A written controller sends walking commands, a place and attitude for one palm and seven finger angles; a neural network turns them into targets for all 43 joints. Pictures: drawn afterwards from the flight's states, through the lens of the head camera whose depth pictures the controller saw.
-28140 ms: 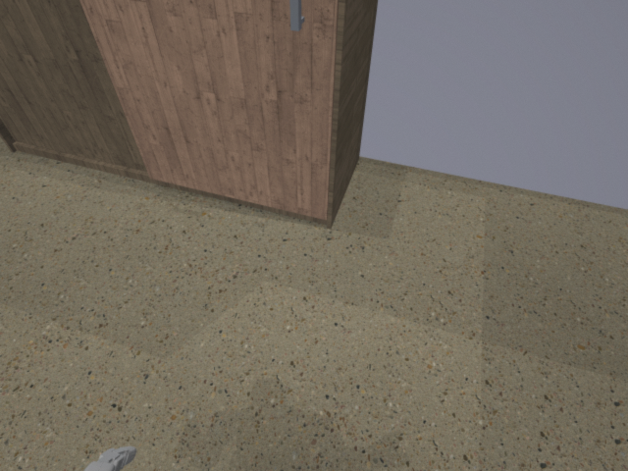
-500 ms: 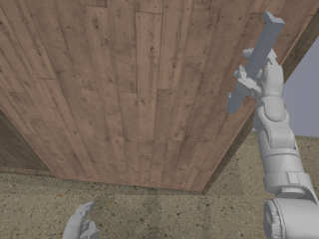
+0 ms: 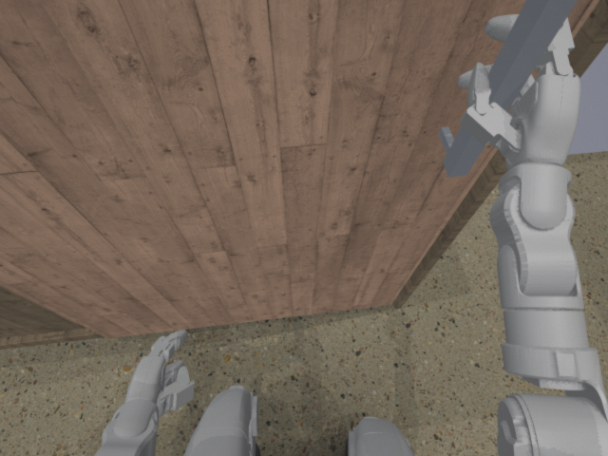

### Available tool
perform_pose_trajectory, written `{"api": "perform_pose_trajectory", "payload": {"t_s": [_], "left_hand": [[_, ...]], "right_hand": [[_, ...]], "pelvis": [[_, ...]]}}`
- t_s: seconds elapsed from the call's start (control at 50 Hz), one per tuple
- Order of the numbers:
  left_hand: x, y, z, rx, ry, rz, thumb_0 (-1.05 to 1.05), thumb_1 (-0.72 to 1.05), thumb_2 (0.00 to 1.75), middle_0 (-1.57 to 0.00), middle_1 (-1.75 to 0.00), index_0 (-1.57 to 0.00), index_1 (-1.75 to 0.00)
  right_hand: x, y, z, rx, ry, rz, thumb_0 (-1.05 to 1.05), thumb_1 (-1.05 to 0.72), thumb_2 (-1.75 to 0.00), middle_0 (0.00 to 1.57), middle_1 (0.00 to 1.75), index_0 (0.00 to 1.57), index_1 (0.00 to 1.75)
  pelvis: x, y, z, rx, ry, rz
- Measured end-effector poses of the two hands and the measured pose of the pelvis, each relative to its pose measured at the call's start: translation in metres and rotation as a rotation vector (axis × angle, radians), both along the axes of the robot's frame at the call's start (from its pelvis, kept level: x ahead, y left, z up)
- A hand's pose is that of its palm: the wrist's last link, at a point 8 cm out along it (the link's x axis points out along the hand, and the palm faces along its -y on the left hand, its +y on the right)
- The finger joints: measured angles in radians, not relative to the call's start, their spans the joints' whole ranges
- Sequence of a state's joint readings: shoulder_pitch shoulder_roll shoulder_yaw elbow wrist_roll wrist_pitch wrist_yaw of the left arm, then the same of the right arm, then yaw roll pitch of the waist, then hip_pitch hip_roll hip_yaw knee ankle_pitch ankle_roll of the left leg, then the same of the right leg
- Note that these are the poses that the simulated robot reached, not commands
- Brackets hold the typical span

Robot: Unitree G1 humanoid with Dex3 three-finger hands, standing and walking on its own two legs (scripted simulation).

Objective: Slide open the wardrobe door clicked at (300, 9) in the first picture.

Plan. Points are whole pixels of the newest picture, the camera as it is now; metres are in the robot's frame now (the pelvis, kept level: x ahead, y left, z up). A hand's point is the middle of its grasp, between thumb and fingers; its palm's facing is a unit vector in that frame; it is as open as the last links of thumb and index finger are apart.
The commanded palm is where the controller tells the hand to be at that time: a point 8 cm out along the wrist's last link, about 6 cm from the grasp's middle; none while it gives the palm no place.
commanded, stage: step sideways, sliding the door along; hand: right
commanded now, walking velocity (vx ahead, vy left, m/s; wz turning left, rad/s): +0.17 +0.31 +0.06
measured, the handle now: (491, 73) +0.45 -0.22 +0.21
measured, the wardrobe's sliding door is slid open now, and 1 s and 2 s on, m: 0.02 0.27 0.55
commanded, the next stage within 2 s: none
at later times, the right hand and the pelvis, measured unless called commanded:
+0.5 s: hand (385, 112) +0.41 -0.10 +0.20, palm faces +0.42 +0.91 -0.05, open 6.9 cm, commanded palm +0.38 -0.07 +0.20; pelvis +0.07 +0.13 +0.00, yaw -6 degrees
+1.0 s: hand (220, 126) +0.40 +0.06 +0.20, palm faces +0.43 +0.90 -0.09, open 6.8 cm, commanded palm +0.36 +0.08 +0.19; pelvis +0.08 +0.27 +0.00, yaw -1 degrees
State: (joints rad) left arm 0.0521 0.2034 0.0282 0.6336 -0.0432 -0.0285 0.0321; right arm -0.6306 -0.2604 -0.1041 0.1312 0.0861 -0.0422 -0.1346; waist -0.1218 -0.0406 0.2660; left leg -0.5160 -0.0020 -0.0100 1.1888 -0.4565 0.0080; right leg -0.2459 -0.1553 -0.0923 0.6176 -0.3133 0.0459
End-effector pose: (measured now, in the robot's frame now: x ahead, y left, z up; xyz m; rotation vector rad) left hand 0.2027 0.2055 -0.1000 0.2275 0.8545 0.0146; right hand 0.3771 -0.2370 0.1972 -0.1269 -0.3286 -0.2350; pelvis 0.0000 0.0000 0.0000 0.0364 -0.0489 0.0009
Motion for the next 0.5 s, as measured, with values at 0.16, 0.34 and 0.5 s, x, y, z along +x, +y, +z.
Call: {"api": "perform_pose_trajectory", "payload": {"t_s": [0.16,0.34,0.5], "left_hand": [[0.057,-0.002,0.014,-0.091,-0.055,-0.159,0.01,0.91,0.90,-0.20,-0.30,-0.20,-0.30],[0.114,0.078,-0.007,-0.112,-0.137,-0.135,0.01,0.91,0.90,-0.20,-0.30,-0.21,-0.30],[0.098,0.141,0.005,0.056,-0.061,-0.058,0.02,0.91,0.90,-0.19,-0.30,-0.20,-0.30]], "right_hand": [[-0.001,0.019,0.000,-0.010,0.002,-0.061,-0.06,-0.68,-0.84,0.46,1.40,0.23,1.28],[-0.003,0.057,-0.001,-0.028,-0.017,-0.266,-0.08,-0.64,-0.83,0.46,1.40,0.20,1.33],[-0.004,0.094,-0.006,-0.002,-0.096,-0.171,-0.06,-0.67,-0.77,0.46,1.40,0.16,1.29]], "pelvis": [[0.030,0.058,0.007,0.047,-0.013,-0.034],[0.063,0.121,-0.008,-0.009,0.003,-0.089],[0.069,0.130,-0.005,0.010,0.021,-0.106]]}}
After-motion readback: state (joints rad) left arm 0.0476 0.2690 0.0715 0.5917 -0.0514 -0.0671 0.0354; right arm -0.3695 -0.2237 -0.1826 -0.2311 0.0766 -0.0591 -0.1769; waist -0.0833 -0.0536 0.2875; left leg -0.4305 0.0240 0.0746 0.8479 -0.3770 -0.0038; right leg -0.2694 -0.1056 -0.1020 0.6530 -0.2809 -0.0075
